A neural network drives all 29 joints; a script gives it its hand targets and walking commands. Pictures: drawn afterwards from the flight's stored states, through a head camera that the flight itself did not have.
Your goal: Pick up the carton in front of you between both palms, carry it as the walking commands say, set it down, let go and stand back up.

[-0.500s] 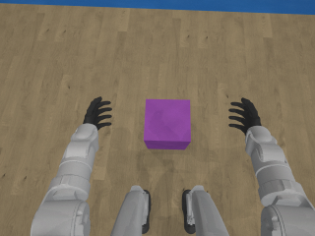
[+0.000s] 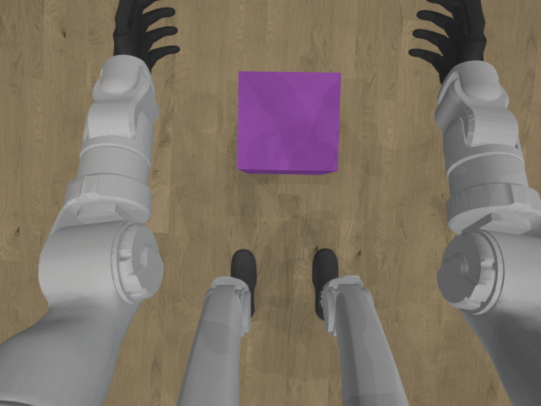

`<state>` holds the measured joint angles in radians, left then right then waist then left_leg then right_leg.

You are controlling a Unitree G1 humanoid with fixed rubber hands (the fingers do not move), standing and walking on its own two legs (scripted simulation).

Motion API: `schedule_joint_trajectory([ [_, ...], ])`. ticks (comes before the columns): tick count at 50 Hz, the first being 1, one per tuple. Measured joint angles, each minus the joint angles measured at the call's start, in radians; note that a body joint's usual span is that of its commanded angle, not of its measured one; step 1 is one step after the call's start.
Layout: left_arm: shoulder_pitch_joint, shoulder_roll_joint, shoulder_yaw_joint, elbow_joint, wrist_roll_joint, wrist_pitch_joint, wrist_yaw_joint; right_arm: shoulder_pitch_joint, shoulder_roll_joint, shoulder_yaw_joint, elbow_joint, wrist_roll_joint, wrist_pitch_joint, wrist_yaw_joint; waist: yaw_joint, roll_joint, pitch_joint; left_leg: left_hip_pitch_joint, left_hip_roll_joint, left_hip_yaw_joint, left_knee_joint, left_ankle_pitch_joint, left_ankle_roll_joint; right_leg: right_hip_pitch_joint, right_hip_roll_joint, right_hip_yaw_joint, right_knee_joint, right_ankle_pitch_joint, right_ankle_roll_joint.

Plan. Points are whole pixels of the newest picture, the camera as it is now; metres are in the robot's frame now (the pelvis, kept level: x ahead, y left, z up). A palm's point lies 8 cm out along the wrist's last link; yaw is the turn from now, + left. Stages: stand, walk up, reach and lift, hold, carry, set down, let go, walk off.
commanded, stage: reach and lift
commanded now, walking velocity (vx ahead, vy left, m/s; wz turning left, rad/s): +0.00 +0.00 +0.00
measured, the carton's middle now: (286, 131) +0.52 -0.01 -0.53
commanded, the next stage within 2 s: none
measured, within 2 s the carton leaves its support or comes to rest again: leaves its support in 1.68 s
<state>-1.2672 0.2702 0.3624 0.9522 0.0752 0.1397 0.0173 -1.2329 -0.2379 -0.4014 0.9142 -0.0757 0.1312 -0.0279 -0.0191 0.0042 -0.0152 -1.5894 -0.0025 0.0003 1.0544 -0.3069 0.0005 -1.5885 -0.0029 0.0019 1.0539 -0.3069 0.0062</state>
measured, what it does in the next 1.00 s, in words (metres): lowers itself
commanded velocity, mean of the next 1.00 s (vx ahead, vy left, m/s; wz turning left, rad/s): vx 0.00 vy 0.00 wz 0.00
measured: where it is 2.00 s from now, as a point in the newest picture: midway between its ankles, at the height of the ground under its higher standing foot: (284, 297)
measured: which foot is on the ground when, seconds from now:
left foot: down 0.00-1.00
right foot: down 0.00-1.00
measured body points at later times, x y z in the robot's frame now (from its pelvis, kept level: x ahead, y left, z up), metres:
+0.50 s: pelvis -0.04 +0.00 -0.21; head +0.33 +0.00 +0.04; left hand +0.53 +0.18 -0.37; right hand +0.52 -0.20 -0.37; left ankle +0.06 +0.12 -0.62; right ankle +0.06 -0.12 -0.62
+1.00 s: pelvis -0.05 +0.00 -0.29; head +0.34 +0.00 -0.07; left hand +0.54 +0.18 -0.47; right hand +0.53 -0.19 -0.47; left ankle +0.06 +0.12 -0.62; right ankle +0.06 -0.12 -0.62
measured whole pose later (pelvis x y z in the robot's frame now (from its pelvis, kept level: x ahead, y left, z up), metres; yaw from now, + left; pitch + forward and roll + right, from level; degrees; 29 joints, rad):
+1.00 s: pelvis -0.05 +0.00 -0.29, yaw -1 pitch +36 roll -1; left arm -1.59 0.44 0.02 1.18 -0.25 0.07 0.10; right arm -1.56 -0.36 -0.08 1.15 0.26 0.07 -0.14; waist -0.02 -0.02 0.45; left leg -2.25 -0.02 -0.02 2.25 -0.62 -0.02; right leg -2.25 0.03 0.01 2.23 -0.61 0.03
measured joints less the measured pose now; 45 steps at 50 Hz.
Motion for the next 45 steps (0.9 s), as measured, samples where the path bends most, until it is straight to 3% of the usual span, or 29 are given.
schedule_joint_trajectory([
  [5,0.037,-0.031,0.04,0.007,0.034,-0.036,-0.003,0.039,0.028,-0.037,0.008,-0.028,-0.037,0.007,0.002,0.001,-0.057,-0.103,-0.004,-0.01,0.078,-0.032,-0.007,-0.103,0.006,0.006,0.077,-0.029,0.006],
  [11,0.039,-0.033,0.023,0.026,0.02,-0.053,0.016,0.04,0.026,-0.028,0.029,-0.016,-0.052,-0.009,0.004,-0.001,-0.08,-0.29,-0.01,-0.017,0.311,-0.127,-0.012,-0.291,0.012,0.012,0.307,-0.124,0.009],
  [25,-0.144,0.11,-0.223,0.063,-0.241,-0.003,0.098,-0.15,-0.12,0.224,0.081,0.254,-0.003,-0.094,0.003,-0.004,0.172,-0.608,-0.017,-0.016,0.876,-0.236,-0.015,-0.609,0.021,0.014,0.873,-0.233,0.015],
  [36,-0.341,0.146,-0.266,0.253,-0.273,-0.021,0.084,-0.348,-0.152,0.272,0.267,0.285,-0.019,-0.084,0.003,-0.005,0.376,-0.671,-0.02,-0.017,1.064,-0.24,-0.019,-0.671,0.025,0.012,1.059,-0.235,0.017],
  [45,-0.348,0.167,-0.32,0.246,-0.312,-0.061,0.083,-0.358,-0.15,0.315,0.263,0.33,-0.056,-0.096,0.002,-0.018,0.493,-0.651,-0.019,-0.02,1.166,-0.292,-0.02,-0.652,0.027,0.009,1.16,-0.285,0.016],
])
